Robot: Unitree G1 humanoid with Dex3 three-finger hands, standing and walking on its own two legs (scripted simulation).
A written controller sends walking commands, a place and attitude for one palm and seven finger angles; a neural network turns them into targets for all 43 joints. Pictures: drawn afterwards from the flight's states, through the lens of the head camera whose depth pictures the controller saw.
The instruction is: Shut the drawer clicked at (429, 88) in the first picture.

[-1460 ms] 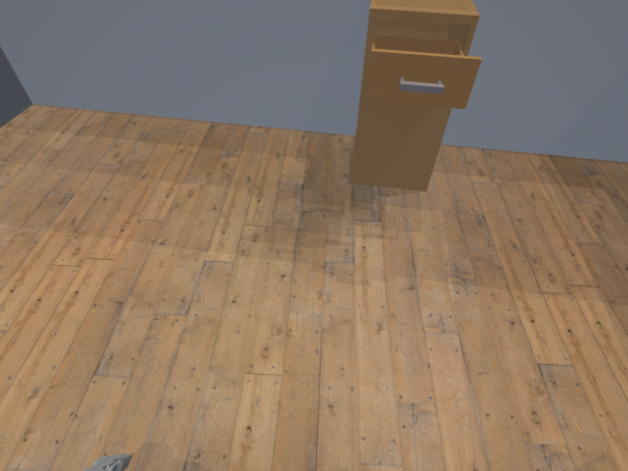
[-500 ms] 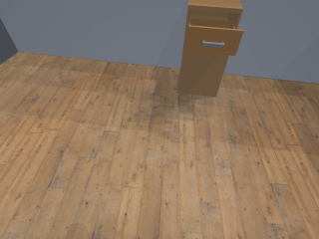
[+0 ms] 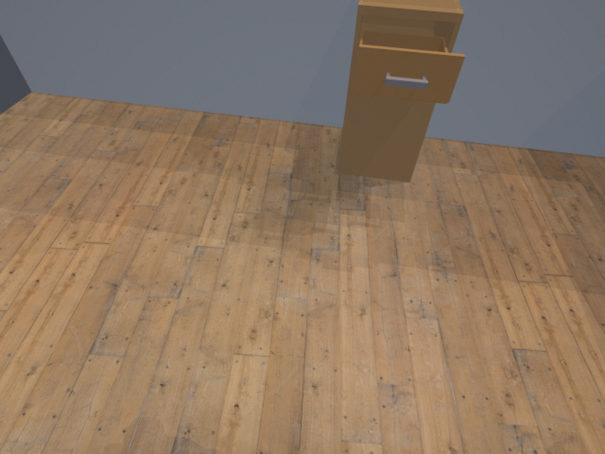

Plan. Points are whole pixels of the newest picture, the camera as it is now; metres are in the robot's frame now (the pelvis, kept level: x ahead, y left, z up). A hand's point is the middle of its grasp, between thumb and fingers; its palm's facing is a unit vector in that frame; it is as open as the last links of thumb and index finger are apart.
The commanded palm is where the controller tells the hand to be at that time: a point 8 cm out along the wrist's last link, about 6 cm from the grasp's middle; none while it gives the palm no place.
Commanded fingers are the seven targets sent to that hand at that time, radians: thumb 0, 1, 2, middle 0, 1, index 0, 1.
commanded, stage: walk to a spot facing it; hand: left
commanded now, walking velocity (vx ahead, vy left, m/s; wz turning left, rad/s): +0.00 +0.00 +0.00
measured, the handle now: (406, 79) +1.25 -0.28 -0.08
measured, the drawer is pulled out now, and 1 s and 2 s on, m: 0.30 0.30 0.30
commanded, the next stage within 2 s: none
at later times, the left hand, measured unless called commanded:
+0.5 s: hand out of the picture +0.12 +0.16 -0.18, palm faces -0.17 -0.96 -0.23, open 7.4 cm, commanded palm none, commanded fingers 0.00 0.90 0.90 -0.20 -0.30 -0.20 -0.30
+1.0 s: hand (238, 383) +0.27 +0.13 -0.19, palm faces -0.29 -0.94 -0.19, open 7.4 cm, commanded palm none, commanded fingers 0.00 0.90 0.90 -0.20 -0.30 -0.20 -0.30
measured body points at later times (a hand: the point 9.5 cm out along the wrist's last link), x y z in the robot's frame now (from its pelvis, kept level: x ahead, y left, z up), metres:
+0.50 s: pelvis +0.06 -0.04 -0.03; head +0.08 -0.06 +0.42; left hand +0.13 +0.21 -0.17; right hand +0.01 -0.29 -0.19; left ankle +0.00 +0.13 -0.74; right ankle +0.07 -0.13 -0.75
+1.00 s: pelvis +0.26 -0.06 -0.02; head +0.29 -0.05 +0.43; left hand +0.29 +0.18 -0.18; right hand +0.33 -0.33 -0.14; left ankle +0.40 +0.00 -0.74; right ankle +0.07 -0.12 -0.74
